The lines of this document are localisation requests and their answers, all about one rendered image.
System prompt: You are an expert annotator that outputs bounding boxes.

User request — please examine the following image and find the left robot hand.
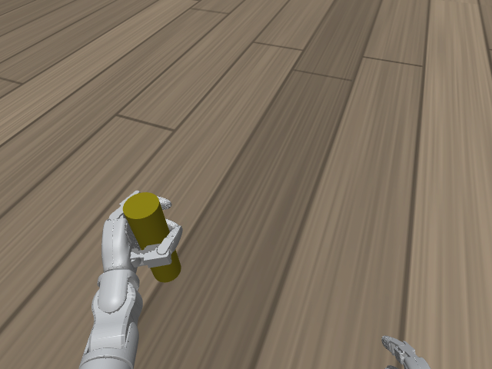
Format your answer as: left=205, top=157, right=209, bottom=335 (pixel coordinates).
left=101, top=191, right=183, bottom=273

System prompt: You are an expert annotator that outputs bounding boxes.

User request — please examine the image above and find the left robot arm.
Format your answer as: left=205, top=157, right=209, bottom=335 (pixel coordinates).
left=78, top=268, right=143, bottom=369

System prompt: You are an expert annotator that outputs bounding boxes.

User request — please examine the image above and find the can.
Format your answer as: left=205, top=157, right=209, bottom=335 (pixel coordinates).
left=123, top=192, right=181, bottom=282

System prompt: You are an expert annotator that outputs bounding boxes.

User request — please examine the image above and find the right robot hand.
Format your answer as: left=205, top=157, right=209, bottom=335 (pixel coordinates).
left=381, top=336, right=431, bottom=369

